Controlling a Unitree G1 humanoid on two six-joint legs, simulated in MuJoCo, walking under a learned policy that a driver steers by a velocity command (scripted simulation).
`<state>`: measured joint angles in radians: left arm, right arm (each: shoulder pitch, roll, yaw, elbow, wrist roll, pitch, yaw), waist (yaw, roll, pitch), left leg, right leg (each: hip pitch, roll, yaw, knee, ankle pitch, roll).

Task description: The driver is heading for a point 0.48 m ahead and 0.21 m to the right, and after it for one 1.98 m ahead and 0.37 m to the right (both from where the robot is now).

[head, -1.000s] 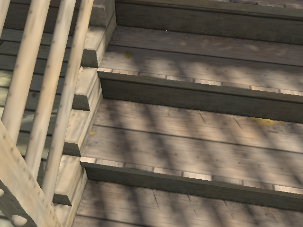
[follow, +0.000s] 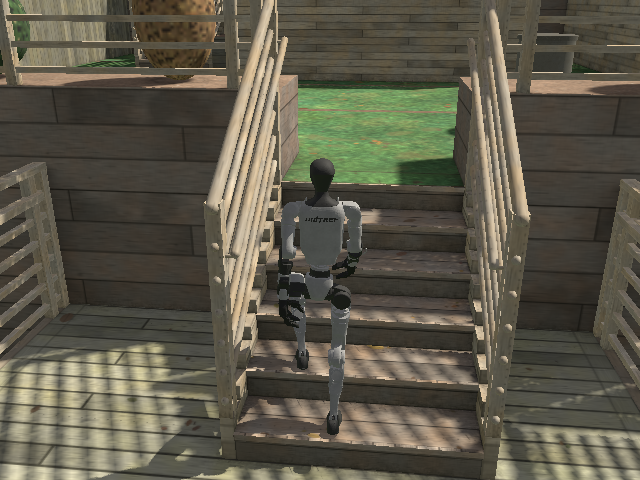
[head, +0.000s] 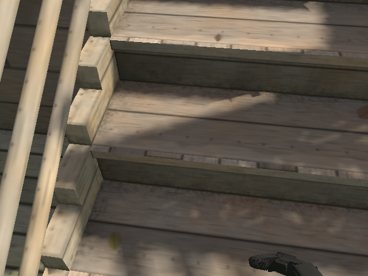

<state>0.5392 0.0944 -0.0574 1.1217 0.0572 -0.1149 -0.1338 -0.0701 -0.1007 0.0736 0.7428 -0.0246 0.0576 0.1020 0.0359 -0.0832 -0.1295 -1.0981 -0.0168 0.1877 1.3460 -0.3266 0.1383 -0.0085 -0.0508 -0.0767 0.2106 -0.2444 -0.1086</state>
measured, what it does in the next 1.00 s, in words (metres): climbs, turning right: left foot 0.17 m higher, then right foot 0.17 m higher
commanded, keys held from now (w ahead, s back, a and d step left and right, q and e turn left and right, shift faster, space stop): w+e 0.52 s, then e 0.48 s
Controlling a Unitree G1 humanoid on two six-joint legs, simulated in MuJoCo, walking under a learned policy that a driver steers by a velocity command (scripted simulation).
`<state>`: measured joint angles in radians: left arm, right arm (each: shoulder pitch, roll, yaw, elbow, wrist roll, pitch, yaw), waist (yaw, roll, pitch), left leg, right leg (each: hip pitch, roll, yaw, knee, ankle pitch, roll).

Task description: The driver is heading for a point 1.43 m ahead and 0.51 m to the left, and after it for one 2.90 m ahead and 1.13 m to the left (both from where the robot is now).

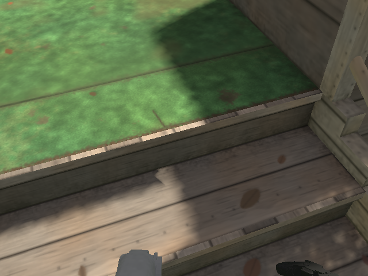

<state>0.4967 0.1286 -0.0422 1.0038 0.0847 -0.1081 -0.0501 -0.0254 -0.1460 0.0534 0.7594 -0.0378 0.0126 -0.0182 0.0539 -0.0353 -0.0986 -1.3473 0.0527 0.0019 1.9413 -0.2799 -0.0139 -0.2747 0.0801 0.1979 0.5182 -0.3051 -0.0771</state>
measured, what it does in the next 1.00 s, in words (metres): steps on the spot, turning left: left foot 0.17 m higher, then right foot 0.17 m lower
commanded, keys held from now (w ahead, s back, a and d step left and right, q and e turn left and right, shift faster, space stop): e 0.10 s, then q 0.90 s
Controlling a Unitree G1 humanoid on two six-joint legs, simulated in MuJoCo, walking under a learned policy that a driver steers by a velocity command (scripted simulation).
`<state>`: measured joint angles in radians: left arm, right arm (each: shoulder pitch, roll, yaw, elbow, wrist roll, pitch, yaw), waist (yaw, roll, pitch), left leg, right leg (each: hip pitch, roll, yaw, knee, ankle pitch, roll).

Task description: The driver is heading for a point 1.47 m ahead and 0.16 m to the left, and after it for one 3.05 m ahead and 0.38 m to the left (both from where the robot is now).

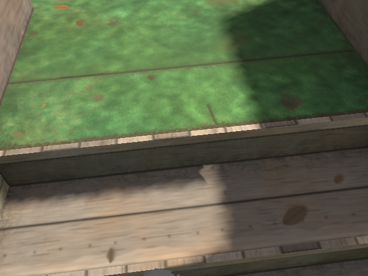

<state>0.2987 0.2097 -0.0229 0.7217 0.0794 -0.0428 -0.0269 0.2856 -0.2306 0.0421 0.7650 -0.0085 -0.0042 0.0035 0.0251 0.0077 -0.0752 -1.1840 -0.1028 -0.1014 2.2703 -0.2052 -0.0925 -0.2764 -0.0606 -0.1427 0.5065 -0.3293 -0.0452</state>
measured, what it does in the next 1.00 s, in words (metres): steps to the left, turning left: left foot, then right foot 0.17 m higher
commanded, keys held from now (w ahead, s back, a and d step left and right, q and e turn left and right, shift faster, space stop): q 0.30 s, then no key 0.70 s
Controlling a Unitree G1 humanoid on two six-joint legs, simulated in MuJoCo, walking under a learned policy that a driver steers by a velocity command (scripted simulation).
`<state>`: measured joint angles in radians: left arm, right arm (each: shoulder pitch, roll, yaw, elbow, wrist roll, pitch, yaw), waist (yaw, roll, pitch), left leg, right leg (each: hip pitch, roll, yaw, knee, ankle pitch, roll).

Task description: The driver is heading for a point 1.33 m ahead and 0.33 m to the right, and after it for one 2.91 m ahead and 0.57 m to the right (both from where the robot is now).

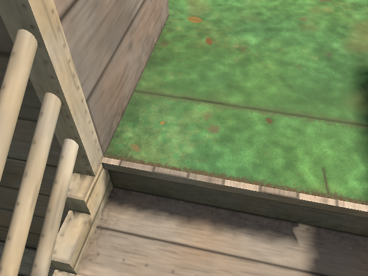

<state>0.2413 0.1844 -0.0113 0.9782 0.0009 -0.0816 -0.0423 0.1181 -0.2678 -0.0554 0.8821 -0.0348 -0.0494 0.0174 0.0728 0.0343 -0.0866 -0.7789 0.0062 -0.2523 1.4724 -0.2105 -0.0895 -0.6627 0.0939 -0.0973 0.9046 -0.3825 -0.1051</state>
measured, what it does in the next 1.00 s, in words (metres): climbs: left foot, then left foot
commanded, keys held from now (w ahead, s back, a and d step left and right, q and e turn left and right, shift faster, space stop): no key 0.30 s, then w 0.70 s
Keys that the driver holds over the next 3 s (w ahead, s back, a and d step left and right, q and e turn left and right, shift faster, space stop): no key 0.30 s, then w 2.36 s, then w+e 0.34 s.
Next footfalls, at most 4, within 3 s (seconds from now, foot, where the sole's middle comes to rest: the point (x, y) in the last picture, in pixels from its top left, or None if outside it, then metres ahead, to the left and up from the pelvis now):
0.32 left None -0.03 0.21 -0.74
0.78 left None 0.16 0.19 -0.72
1.20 right None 0.13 -0.14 -0.72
1.62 left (206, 261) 0.45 0.01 -0.55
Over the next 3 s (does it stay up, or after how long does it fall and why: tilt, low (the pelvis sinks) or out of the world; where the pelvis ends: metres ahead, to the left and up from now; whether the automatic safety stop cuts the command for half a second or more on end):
stays up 1.06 -0.10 0.40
